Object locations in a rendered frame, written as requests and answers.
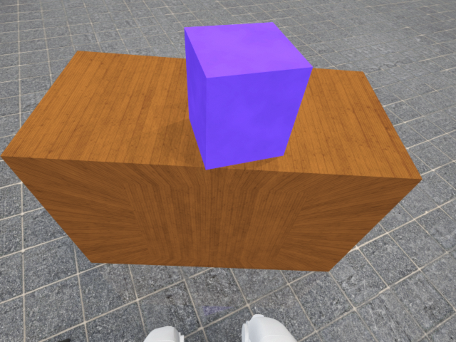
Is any carton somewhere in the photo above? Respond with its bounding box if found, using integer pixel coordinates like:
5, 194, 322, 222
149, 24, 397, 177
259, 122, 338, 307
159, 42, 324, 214
185, 22, 313, 170

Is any robot left thigh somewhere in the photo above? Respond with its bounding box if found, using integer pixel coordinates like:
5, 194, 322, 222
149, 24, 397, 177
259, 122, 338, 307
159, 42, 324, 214
143, 327, 185, 342

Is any robot thigh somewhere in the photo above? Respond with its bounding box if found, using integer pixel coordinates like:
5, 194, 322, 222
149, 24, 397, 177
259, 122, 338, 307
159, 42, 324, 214
242, 317, 297, 342
143, 327, 185, 342

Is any robot right thigh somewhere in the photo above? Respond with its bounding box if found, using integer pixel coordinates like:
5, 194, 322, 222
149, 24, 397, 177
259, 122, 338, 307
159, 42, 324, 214
242, 317, 297, 342

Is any pedestal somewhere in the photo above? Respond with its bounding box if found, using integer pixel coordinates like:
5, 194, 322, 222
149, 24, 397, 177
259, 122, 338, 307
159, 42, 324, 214
0, 51, 422, 271

